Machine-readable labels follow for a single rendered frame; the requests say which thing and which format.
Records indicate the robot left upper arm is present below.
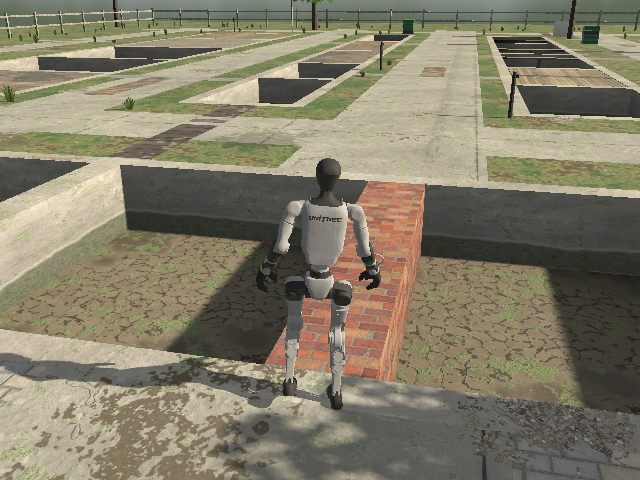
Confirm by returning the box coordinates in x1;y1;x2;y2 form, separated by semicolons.
273;200;305;255

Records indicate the robot right upper arm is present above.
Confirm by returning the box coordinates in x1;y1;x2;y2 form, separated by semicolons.
346;203;371;258

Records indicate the right robot hand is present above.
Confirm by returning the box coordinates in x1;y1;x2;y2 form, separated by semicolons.
359;270;381;290

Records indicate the left robot hand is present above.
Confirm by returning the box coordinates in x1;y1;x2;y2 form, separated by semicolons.
256;268;278;293

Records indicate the left robot forearm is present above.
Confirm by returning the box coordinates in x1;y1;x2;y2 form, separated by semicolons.
260;238;282;275

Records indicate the left robot foot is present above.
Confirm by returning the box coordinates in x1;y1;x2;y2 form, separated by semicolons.
282;377;297;396

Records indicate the robot foot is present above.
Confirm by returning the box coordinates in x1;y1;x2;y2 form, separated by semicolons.
282;377;297;396
327;384;343;410

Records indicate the right robot forearm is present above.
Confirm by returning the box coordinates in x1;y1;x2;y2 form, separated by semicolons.
361;242;379;275

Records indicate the right robot foot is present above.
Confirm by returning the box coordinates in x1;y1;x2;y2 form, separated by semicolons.
327;384;343;410

